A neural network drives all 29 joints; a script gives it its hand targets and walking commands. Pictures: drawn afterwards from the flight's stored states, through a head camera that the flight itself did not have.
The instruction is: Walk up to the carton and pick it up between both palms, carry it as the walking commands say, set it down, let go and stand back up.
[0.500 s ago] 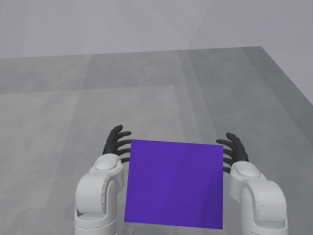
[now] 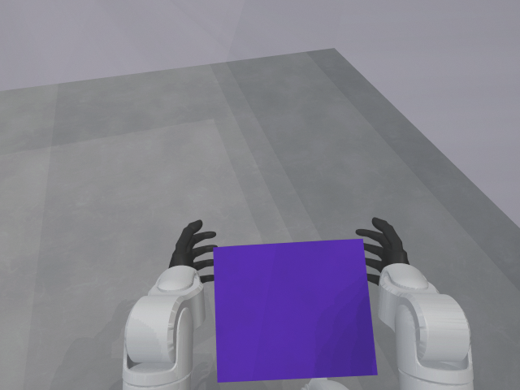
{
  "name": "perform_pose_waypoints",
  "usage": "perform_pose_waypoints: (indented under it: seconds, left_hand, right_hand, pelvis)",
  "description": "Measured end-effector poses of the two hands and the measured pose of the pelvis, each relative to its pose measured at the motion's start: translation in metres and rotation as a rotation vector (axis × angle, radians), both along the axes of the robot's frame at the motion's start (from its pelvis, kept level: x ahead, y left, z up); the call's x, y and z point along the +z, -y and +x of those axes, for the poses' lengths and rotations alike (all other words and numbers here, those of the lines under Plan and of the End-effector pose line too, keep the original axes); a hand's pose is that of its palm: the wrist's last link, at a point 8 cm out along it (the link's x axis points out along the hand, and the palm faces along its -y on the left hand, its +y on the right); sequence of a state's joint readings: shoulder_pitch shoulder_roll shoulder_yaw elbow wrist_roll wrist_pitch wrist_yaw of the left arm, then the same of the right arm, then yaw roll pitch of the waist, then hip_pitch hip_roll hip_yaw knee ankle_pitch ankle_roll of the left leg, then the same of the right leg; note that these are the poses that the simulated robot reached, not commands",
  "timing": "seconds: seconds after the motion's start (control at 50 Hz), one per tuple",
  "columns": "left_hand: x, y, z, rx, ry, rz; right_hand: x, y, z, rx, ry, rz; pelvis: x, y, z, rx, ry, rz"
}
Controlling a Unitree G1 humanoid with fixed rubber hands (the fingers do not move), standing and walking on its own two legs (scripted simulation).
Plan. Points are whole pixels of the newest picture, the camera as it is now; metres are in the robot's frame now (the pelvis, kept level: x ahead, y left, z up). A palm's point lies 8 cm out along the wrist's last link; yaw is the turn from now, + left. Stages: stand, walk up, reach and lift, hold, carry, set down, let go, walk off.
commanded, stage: carry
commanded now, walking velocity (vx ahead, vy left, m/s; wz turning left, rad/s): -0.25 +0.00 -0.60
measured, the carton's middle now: (287, 293) +0.28 +0.01 -0.02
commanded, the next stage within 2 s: none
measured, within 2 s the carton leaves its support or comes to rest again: neither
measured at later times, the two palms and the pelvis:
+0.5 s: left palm (291, 380) +0.14 +0.01 +0.07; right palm out of the picture +0.03 -0.24 +0.08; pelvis -0.16 -0.01 +0.00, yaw -20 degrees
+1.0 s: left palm out of the picture +0.00 +0.01 +0.09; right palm out of the picture -0.17 -0.21 +0.08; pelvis -0.30 +0.06 -0.01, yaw -39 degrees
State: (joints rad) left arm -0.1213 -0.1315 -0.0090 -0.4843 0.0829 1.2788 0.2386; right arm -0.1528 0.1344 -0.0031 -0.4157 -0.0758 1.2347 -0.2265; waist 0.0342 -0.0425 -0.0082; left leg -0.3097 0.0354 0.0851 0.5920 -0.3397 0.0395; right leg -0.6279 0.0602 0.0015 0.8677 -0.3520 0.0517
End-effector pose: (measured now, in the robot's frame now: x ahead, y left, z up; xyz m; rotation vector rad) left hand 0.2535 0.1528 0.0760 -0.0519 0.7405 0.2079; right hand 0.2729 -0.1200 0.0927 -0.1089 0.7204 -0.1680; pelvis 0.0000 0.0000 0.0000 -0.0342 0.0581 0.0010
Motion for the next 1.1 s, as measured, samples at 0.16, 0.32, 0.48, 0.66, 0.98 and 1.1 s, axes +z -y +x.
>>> perform_pose_waypoints:
  seconds: [0.16,0.32,0.48,0.66,0.98,1.1]
  left_hand:
    - [0.019,0.029,-0.027,-0.116,0.058,-0.014]
    - [0.012,0.108,-0.052,-0.311,0.058,0.073]
    - [-0.004,0.143,-0.104,-0.460,-0.019,0.097]
    - [-0.002,0.108,-0.154,-0.454,0.032,0.017]
    - [0.017,0.138,-0.247,-0.658,0.084,0.025]
    - [0.001,0.171,-0.299,-0.836,0.015,0.089]
  right_hand:
    - [0.005,0.030,-0.064,-0.119,0.005,0.004]
    - [-0.018,0.097,-0.147,-0.318,0.010,0.073]
    - [-0.017,0.122,-0.233,-0.464,-0.008,0.104]
    - [-0.003,0.088,-0.277,-0.466,0.042,0.027]
    - [-0.006,0.087,-0.426,-0.671,0.046,0.038]
    - [-0.023,0.090,-0.512,-0.841,-0.007,0.093]
  pelvis:
    - [0.004,0.000,-0.044,-0.116,0.018,-0.035]
    - [-0.011,0.016,-0.096,-0.258,-0.004,0.003]
    - [-0.001,0.009,-0.150,-0.342,0.000,0.056]
    - [-0.005,-0.026,-0.204,-0.417,-0.020,0.055]
    - [-0.009,-0.059,-0.293,-0.662,0.003,0.006]
    - [-0.006,-0.075,-0.332,-0.730,0.008,0.034]
